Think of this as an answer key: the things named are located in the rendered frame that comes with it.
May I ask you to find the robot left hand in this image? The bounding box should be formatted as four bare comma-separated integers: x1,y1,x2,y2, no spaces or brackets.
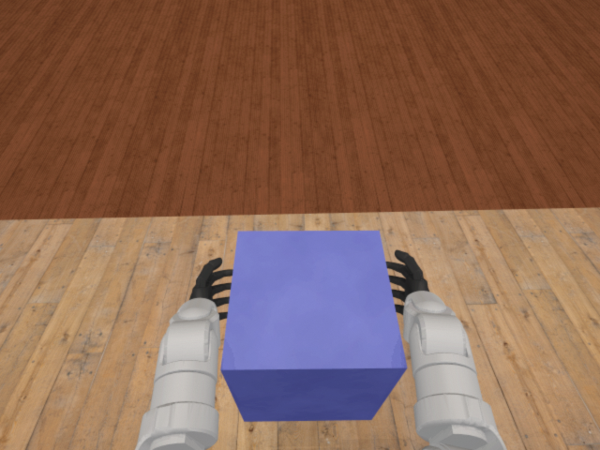
189,258,233,320

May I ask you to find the right robot forearm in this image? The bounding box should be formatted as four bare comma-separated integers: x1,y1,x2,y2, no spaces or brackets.
403,291,507,450

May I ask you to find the robot right hand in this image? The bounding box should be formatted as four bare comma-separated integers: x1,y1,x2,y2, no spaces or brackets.
386,250,429,315

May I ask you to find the carton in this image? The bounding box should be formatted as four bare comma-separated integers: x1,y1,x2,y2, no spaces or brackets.
220,231,407,422

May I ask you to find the left robot forearm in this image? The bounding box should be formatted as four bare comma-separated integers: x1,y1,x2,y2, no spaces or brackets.
135,298,220,450

